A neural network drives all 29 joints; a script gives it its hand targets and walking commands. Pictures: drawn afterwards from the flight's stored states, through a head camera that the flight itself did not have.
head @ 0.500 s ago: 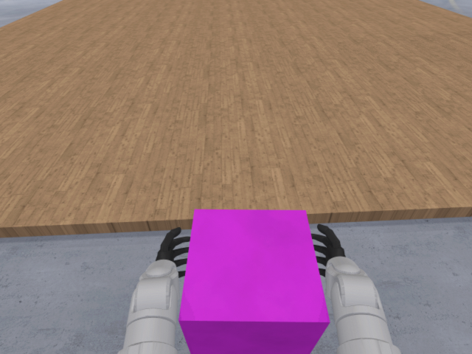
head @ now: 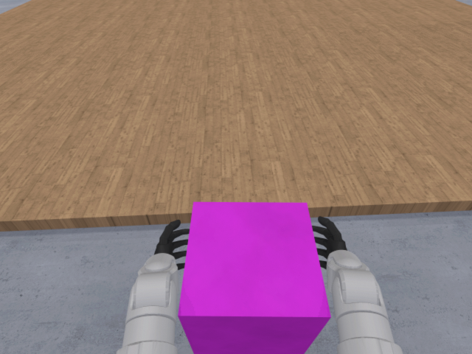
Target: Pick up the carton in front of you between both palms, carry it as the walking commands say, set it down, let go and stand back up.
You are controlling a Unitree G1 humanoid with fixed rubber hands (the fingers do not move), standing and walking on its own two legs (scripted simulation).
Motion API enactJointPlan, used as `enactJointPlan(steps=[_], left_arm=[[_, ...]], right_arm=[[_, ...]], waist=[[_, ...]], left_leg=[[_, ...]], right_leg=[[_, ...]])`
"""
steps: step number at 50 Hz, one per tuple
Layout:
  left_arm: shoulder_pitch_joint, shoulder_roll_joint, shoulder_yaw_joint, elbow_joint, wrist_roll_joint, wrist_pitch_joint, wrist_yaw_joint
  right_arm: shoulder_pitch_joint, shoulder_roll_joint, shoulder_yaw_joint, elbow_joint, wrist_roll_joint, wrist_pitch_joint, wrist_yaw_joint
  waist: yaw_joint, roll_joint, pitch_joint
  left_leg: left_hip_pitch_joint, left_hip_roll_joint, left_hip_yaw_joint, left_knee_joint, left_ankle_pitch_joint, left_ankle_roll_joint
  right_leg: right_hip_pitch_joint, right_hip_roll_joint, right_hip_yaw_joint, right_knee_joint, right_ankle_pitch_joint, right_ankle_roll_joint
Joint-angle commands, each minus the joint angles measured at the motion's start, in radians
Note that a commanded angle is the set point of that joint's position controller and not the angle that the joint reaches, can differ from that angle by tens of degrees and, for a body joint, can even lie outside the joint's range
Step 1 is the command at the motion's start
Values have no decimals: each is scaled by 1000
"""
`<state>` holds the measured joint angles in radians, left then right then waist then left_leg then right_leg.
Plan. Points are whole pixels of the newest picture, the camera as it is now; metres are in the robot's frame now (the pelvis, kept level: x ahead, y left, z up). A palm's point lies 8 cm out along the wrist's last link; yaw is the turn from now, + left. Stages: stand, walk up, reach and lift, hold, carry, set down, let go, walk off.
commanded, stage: reach and lift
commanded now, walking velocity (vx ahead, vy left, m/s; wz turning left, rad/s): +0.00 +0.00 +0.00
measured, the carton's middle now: (249, 283) +0.29 +0.00 -0.05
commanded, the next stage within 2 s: hold in 0.36 s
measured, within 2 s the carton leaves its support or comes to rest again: neither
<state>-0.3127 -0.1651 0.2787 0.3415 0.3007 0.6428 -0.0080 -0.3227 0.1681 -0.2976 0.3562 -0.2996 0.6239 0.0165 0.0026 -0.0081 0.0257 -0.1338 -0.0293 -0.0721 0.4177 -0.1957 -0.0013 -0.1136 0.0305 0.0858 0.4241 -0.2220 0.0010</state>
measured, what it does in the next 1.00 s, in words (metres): stands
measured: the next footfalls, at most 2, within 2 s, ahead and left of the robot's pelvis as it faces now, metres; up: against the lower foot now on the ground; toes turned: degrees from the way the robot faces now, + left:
none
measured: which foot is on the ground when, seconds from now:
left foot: down 0.00-1.00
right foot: down 0.00-1.00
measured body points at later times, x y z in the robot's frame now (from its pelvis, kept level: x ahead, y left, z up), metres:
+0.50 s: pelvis +0.01 +0.00 +0.00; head -0.03 +0.00 +0.45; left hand +0.30 +0.15 +0.04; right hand +0.31 -0.15 +0.05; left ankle +0.03 +0.12 -0.74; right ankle +0.01 -0.12 -0.74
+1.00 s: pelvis -0.01 +0.00 +0.00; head -0.05 +0.00 +0.45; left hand +0.30 +0.15 +0.05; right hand +0.30 -0.15 +0.05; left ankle +0.03 +0.12 -0.74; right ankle +0.01 -0.12 -0.74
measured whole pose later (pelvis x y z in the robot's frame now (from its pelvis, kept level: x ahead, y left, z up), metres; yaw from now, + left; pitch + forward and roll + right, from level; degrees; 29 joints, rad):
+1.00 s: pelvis -0.01 +0.00 +0.00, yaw +0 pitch -8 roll +0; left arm -0.31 -0.16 0.25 0.26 0.29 0.76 -0.01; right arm -0.31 0.17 -0.27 0.27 -0.29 0.74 0.02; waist 0.00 -0.01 0.04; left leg -0.06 -0.03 -0.07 0.39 -0.18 0.00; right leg -0.04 0.03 0.09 0.40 -0.21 0.00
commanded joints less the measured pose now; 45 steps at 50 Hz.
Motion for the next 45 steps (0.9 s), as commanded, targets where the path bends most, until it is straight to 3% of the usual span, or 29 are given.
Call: enactJointPlan(steps=[1,17,23,30,45], left_arm=[[-469,-932,-538,-29,-237,-21,-225],[-419,-906,-569,-115,-264,17,-223],[-391,-904,-646,-217,-309,56,-215],[-407,-861,-571,-166,-269,95,-212],[-525,-904,-567,-106,-266,83,-225]], right_arm=[[-438,931,537,-2,226,-8,226],[-382,921,574,-89,252,32,214],[-346,915,645,-193,293,74,204],[-377,871,579,-146,261,112,208],[-492,899,566,-85,254,95,223]], waist=[[1,11,-276],[2,4,-252],[-6,5,-296],[-2,4,-147],[-4,7,-192]], left_leg=[[141,-52,-6,-53,190,-5],[158,-58,-8,-68,228,-5],[197,-58,-16,-81,293,-9],[141,-51,-5,-106,90,1],[144,-46,1,-88,31,0]], right_leg=[[24,54,-5,-74,182,0],[61,55,3,-91,235,6],[112,52,11,-102,314,10],[44,46,-2,-127,104,0],[23,44,-9,-110,37,-5]])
